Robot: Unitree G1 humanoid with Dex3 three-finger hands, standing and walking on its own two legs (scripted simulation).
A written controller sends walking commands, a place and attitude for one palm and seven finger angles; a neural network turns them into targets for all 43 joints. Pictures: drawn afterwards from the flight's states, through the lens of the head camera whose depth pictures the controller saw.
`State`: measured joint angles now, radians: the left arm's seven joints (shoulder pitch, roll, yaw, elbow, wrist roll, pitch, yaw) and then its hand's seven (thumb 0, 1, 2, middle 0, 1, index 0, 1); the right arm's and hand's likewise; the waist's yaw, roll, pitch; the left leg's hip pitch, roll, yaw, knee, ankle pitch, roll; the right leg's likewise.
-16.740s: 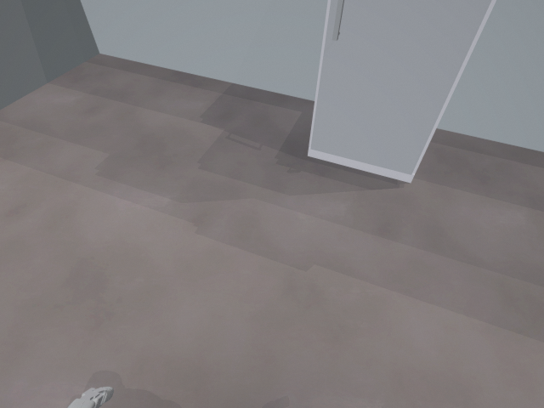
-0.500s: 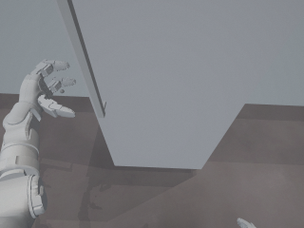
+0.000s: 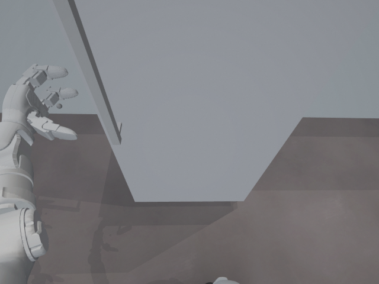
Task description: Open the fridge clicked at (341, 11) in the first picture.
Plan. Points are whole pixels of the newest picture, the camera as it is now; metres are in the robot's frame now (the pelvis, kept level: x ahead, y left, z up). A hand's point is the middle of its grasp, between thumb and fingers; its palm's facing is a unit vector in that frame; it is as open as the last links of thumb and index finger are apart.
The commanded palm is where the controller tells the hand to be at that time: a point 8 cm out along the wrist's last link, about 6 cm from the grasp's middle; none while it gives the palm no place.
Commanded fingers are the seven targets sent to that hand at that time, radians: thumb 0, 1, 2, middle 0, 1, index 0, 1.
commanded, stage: move the hooked fingers beside the handle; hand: left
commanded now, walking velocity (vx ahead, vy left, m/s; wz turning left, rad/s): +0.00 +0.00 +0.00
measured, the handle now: (92, 62) +0.49 +0.18 +0.19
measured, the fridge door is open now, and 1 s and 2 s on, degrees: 0 0 0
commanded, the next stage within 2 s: feel for the door with the fingertips in 0.52 s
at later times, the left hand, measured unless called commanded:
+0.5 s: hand (62, 110) +0.43 +0.24 +0.12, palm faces -0.03 -1.00 +0.01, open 14.0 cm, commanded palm +0.41 +0.30 +0.12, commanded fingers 0.00 -0.50 0.30 -0.30 -1.20 -0.30 -1.20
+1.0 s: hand (87, 109) +0.44 +0.20 +0.11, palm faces -0.02 -1.00 -0.01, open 14.0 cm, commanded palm +0.41 +0.25 +0.12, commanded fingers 0.00 -0.50 0.30 -0.30 -1.20 -0.30 -1.20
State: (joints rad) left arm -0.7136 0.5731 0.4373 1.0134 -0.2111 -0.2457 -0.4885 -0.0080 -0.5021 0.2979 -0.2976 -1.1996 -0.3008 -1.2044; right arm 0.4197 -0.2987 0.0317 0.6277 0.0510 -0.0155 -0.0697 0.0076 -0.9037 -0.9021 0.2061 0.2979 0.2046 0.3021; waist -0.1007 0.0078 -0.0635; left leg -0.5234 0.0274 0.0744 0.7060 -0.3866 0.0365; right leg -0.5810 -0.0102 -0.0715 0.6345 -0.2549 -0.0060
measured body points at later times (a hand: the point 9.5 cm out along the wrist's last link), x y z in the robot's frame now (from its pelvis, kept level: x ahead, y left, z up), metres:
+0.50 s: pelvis +0.00 +0.01 +0.00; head +0.06 +0.03 +0.45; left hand +0.43 +0.30 +0.12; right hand +0.09 -0.25 -0.10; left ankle -0.03 +0.09 -0.72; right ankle +0.03 -0.12 -0.72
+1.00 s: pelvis +0.00 -0.01 +0.00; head +0.05 +0.00 +0.45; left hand +0.43 +0.25 +0.12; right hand +0.06 -0.27 -0.11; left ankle -0.03 +0.09 -0.72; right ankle +0.03 -0.12 -0.72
